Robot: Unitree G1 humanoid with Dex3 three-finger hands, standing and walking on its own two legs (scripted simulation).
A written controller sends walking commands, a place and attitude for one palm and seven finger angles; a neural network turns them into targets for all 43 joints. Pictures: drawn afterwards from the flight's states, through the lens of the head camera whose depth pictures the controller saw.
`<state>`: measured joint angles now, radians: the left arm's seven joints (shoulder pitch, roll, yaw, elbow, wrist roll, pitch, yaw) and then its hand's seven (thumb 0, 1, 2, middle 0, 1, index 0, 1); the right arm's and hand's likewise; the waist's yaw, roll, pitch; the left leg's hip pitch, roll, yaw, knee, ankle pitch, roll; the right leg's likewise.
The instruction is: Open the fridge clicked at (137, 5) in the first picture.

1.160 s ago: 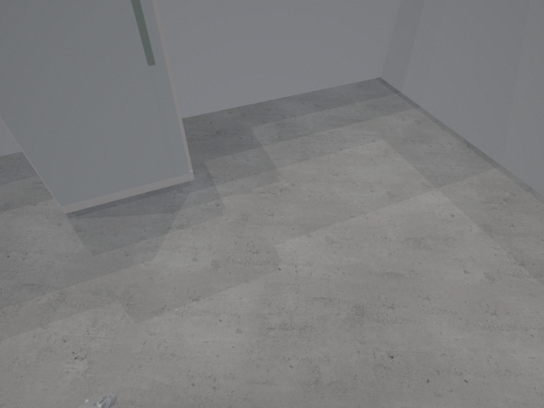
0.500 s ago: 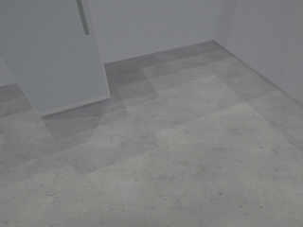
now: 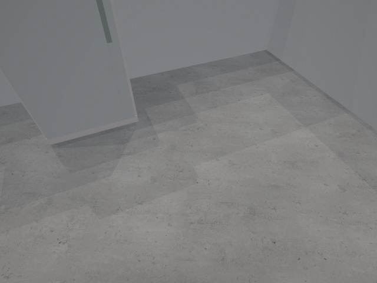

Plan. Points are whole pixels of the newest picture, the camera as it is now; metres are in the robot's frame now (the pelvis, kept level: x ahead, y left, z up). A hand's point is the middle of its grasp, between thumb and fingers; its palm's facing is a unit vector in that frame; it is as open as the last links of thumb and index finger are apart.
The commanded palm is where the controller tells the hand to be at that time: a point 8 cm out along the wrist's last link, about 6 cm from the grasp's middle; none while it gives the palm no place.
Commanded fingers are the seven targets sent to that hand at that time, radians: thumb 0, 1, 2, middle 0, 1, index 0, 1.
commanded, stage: look at it before walking up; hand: right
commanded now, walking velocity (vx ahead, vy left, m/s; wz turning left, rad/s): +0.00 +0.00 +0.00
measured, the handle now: out of the picture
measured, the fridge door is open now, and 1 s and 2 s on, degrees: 0 0 0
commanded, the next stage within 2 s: walk to a spot facing it in 0.28 s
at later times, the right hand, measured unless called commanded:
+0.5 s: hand out of the picture +0.08 -0.24 -0.16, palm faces -0.04 +0.95 -0.32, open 7.4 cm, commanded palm none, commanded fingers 0.00 -0.90 -0.90 0.20 0.30 0.20 0.30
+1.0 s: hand (241, 280) +0.18 -0.12 -0.17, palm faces -0.23 +0.95 -0.20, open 7.4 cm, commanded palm none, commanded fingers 0.00 -0.90 -0.90 0.20 0.30 0.20 0.30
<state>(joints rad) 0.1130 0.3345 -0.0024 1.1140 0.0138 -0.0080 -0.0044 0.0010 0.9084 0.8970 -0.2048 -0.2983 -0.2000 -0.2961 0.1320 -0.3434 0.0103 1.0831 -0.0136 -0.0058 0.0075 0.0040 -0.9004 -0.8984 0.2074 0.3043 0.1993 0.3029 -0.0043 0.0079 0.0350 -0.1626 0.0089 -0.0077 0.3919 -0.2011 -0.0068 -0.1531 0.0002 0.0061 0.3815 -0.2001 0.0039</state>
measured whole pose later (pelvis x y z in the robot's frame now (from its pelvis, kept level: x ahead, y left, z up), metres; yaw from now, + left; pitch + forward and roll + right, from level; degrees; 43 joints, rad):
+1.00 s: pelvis +0.13 +0.06 -0.01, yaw +17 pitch +0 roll +0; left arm 0.19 0.22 0.05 1.02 0.03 -0.01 -0.01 0.01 0.91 0.90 -0.20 -0.30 -0.20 -0.30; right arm 0.35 -0.18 -0.04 1.01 -0.02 -0.05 0.01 0.00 -0.90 -0.90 0.21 0.30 0.20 0.30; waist -0.02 -0.01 0.05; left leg -0.19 -0.05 0.02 0.47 -0.28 0.06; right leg -0.55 -0.12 -0.06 1.13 -0.30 0.05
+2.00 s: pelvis +0.47 +0.14 -0.03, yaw +48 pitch -1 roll +1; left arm 0.31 0.13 0.04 1.03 0.01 0.03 0.02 0.00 0.91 0.90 -0.20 -0.30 -0.20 -0.30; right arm 0.13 -0.18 -0.06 0.92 -0.01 -0.01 0.00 0.00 -0.90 -0.90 0.20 0.30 0.20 0.30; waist 0.02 -0.01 0.13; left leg -0.38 -0.05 0.13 0.65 -0.25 0.10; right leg -0.39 -0.14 -0.12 1.29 -0.49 0.07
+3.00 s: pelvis +0.50 +0.14 +0.00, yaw +84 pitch +0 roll -2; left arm 0.22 0.25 0.07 0.95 0.04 0.06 0.00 0.00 0.91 0.90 -0.20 -0.30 -0.19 -0.30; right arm 0.18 -0.19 -0.05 0.91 -0.01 0.00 0.01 0.00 -0.90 -0.90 0.21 0.30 0.20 0.30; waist 0.02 -0.04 0.06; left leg -0.22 -0.02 0.01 0.49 -0.27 0.06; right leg -0.50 -0.14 -0.06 1.08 -0.36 0.11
